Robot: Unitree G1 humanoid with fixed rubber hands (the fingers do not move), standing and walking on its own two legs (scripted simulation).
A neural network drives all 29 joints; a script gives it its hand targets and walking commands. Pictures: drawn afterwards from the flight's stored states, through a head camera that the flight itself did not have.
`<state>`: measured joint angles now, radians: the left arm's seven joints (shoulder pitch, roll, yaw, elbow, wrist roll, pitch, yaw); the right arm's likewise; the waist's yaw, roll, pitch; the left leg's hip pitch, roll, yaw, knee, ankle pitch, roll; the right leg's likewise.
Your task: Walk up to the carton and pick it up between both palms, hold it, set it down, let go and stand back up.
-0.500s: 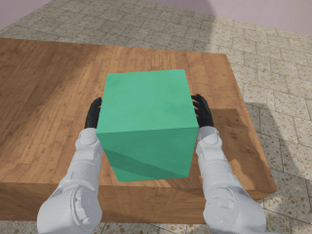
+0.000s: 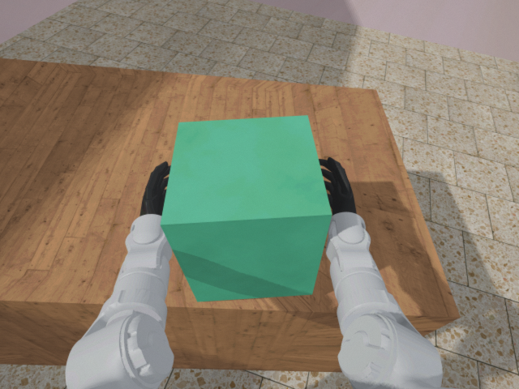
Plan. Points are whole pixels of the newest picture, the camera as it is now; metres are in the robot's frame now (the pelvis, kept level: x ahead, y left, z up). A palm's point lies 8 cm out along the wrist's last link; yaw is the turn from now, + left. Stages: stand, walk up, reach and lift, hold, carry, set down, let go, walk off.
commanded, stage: set down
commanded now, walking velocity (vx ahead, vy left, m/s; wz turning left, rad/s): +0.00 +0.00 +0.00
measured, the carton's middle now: (249, 213) +0.41 +0.03 +0.01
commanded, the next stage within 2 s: none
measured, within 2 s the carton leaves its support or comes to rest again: rests again in 0.48 s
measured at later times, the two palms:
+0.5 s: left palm (161, 204) +0.41 +0.18 +0.02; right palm (345, 219) +0.40 -0.13 +0.02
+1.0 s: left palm (139, 216) +0.39 +0.22 +0.00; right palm (363, 213) +0.42 -0.17 +0.02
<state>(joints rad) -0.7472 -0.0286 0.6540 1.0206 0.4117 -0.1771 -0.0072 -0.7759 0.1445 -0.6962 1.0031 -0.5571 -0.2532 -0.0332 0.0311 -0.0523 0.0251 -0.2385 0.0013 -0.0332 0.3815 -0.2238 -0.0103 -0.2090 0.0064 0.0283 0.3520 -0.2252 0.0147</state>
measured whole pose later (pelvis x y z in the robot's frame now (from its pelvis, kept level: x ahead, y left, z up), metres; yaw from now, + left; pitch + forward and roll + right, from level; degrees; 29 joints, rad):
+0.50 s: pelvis +0.00 +0.01 +0.00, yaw +0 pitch +11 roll -1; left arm -0.88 0.09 0.29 1.33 0.08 -0.24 0.12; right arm -0.78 -0.04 -0.36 1.23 -0.10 -0.27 -0.08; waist 0.03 -0.04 -0.07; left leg -0.41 0.01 -0.03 0.46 -0.24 -0.01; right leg -0.35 0.02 0.03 0.36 -0.21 0.01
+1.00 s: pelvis +0.00 +0.00 -0.01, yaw -1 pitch +19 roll -1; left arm -0.78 0.20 0.04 1.33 -0.25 -0.38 0.08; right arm -0.87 -0.21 0.04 1.42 0.30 -0.41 -0.05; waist 0.05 0.00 -0.17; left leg -0.62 0.01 -0.03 0.57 -0.22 -0.04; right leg -0.53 0.02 0.03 0.43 -0.22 0.02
